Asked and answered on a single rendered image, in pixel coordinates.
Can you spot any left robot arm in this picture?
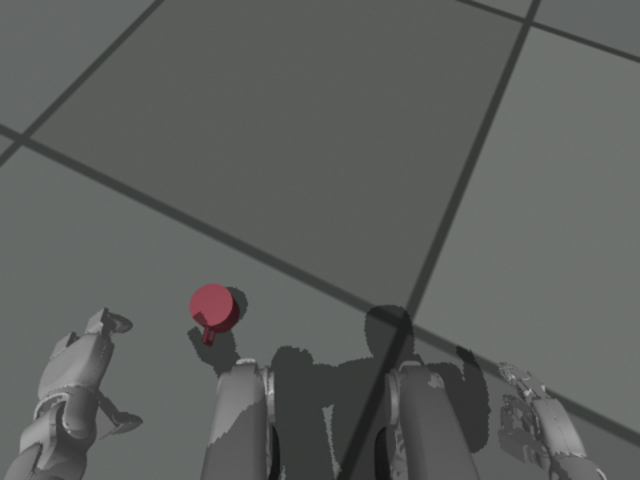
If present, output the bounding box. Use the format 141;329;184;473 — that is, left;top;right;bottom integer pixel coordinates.
4;387;99;480

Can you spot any mug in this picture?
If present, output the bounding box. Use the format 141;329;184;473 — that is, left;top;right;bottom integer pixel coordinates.
189;284;240;347

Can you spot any right robot arm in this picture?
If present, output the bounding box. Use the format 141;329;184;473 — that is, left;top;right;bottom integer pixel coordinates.
549;456;607;480

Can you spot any left robot hand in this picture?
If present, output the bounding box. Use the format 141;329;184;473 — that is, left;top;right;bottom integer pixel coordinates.
38;308;143;440

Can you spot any right robot foot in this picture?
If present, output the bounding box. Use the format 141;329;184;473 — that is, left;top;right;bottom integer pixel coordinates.
374;427;391;480

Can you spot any right robot hand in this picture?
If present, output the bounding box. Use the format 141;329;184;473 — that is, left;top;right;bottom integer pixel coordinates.
497;362;588;473

